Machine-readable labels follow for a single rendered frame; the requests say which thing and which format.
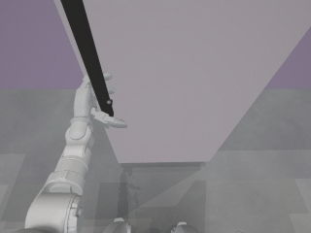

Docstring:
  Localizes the fridge door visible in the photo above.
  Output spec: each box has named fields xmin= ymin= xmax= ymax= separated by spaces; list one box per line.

xmin=53 ymin=0 xmax=311 ymax=163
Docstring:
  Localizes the left robot hand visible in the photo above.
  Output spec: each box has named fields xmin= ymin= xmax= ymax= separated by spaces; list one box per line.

xmin=73 ymin=72 xmax=127 ymax=129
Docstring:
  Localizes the robot left shin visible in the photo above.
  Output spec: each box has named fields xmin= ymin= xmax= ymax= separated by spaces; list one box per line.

xmin=114 ymin=217 xmax=124 ymax=222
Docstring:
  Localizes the handle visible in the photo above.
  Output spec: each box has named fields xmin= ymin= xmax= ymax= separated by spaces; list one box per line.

xmin=60 ymin=0 xmax=114 ymax=117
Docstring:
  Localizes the robot left upper arm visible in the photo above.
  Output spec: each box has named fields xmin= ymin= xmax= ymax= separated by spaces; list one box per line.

xmin=12 ymin=192 xmax=84 ymax=233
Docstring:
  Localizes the robot left thigh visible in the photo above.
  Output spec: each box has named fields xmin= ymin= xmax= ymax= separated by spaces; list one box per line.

xmin=103 ymin=221 xmax=131 ymax=233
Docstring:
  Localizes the left robot forearm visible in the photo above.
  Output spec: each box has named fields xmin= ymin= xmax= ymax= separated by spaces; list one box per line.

xmin=24 ymin=116 xmax=95 ymax=229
